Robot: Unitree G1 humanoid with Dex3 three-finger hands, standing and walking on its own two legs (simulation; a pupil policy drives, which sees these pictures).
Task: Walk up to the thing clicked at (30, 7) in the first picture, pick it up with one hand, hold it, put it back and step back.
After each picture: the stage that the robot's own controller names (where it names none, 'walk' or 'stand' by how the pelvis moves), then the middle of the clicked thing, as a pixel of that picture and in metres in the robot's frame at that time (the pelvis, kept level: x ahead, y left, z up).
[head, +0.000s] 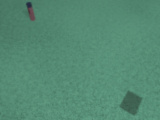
stand; (30, 11) +1.92 +0.68 -0.65
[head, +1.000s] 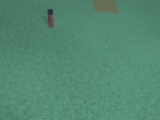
walk; (50, 18) +1.83 +0.33 -0.63
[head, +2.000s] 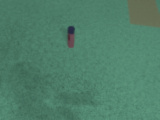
walk; (71, 37) +1.20 +0.10 -0.64
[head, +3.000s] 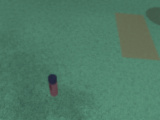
walk; (53, 85) +0.71 +0.18 -0.64
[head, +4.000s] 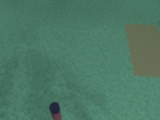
walk; (56, 113) +0.50 +0.18 -0.64
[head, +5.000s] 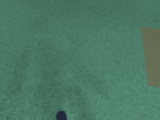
stand; out of the picture +0.41 +0.14 -0.64
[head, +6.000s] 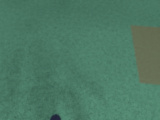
stand; out of the picture +0.40 +0.17 -0.65
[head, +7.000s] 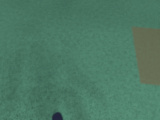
stand; out of the picture +0.42 +0.16 -0.66
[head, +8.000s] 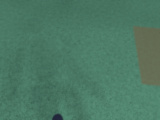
stand; out of the picture +0.40 +0.16 -0.66
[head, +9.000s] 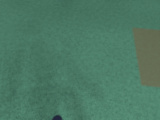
stand; out of the picture +0.40 +0.16 -0.66
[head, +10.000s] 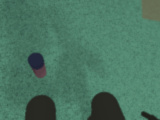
go down; (38, 66) +0.46 +0.16 -0.39
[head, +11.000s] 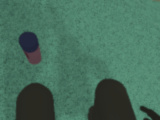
go down; (32, 50) +0.48 +0.18 -0.28
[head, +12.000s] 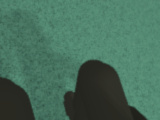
close in; out of the picture +0.47 +0.23 -0.18
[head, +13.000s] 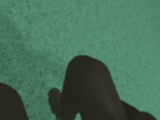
close; out of the picture +0.47 +0.25 -0.16
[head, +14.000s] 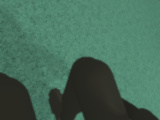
lift; out of the picture +0.42 +0.22 -0.17
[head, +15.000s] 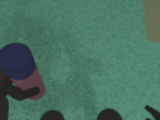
lift; (27, 78) +0.33 +0.16 +0.04
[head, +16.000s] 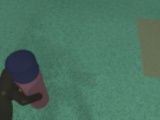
hold; (32, 84) +0.31 +0.16 +0.06
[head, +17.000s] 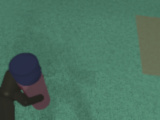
hold; (34, 86) +0.31 +0.16 +0.04
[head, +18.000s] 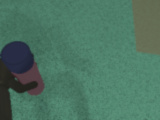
crouch; (27, 73) +0.36 +0.16 +0.00
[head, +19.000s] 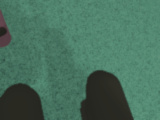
lower; out of the picture +0.50 +0.20 -0.03
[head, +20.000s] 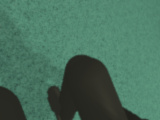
lower; out of the picture +0.47 +0.26 -0.16
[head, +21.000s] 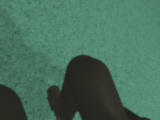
lower; out of the picture +0.46 +0.26 -0.17
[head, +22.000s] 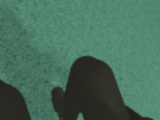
lower; out of the picture +0.45 +0.25 -0.16
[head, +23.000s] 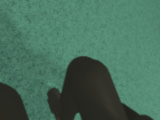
lower; out of the picture +0.45 +0.25 -0.17
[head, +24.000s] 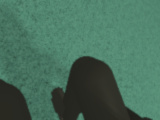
open; out of the picture +0.46 +0.23 -0.17
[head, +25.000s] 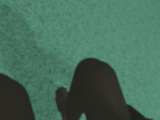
stand; out of the picture +0.46 +0.24 -0.18
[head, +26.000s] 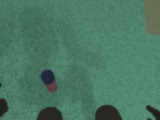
walk; (50, 82) +0.45 +0.16 -0.46
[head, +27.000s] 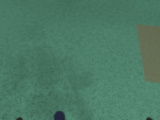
stand; out of the picture +0.42 +0.13 -0.59
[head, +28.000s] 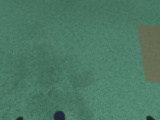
stand; out of the picture +0.41 +0.14 -0.60
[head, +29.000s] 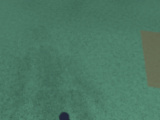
stand; out of the picture +0.43 +0.13 -0.64
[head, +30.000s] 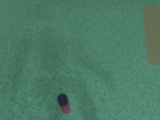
walk; (64, 104) +0.45 +0.15 -0.62
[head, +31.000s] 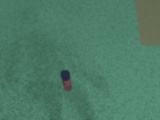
walk; (66, 81) +0.62 +0.14 -0.64
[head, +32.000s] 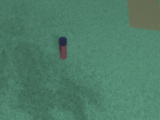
walk; (63, 48) +0.94 +0.13 -0.63
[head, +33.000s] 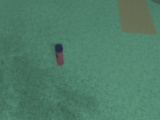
stand; (59, 55) +0.98 +0.18 -0.65
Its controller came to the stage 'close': yes
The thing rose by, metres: 0.70
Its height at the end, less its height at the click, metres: +0.00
